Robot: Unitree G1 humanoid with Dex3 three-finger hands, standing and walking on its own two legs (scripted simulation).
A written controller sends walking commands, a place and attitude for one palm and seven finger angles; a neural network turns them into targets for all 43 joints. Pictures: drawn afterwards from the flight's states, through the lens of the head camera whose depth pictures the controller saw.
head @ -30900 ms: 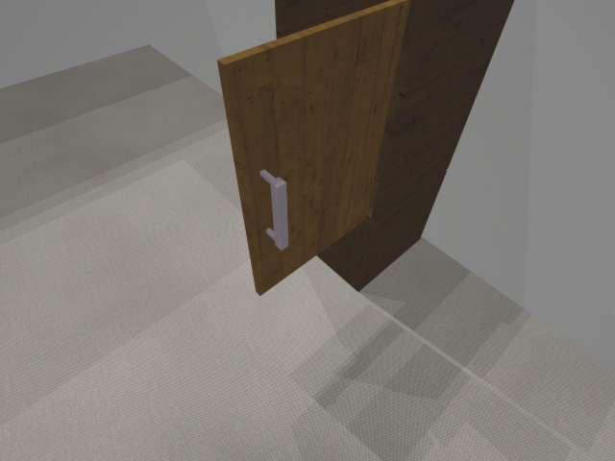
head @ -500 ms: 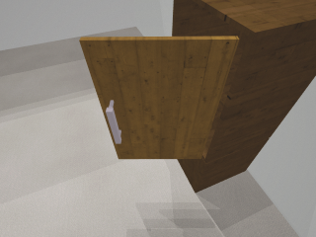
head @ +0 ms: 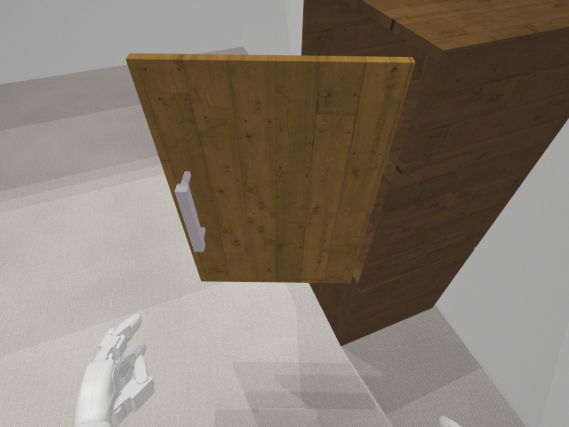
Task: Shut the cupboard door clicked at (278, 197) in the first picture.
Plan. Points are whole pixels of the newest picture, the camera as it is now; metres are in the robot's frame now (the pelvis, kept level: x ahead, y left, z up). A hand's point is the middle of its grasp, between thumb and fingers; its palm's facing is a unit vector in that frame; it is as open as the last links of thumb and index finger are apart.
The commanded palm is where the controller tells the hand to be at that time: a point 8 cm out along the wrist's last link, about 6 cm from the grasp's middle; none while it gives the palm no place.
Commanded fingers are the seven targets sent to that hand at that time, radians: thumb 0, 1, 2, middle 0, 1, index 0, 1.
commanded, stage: raise the hand and make a fist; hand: left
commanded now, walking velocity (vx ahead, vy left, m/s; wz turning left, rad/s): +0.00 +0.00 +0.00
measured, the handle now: (193, 213) +0.50 +0.20 -0.03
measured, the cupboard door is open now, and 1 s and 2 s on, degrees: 68 68 68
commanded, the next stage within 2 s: bring the fist close to the handle in 1.76 s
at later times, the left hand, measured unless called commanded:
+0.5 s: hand (162, 399) +0.18 +0.18 -0.05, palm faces -0.03 -1.00 -0.02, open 5.0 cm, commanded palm +0.14 +0.24 -0.04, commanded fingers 0.00 0.90 0.90 -0.81 -0.96 -0.81 -0.96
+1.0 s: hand (145, 390) +0.18 +0.20 -0.04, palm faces +0.02 -1.00 -0.03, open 3.2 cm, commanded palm +0.16 +0.25 -0.03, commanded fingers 0.00 0.90 0.90 -1.26 -1.46 -1.26 -1.46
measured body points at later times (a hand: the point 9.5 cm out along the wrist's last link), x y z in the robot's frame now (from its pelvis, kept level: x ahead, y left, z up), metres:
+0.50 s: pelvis -0.04 -0.01 -0.10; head +0.04 -0.01 +0.34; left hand +0.17 +0.23 -0.05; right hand +0.17 -0.22 -0.18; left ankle +0.01 +0.12 -0.72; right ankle -0.01 -0.12 -0.72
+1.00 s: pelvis -0.03 +0.01 -0.09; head +0.04 +0.03 +0.36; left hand +0.18 +0.25 -0.03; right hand +0.16 -0.22 -0.15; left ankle +0.01 +0.12 -0.72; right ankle -0.01 -0.11 -0.72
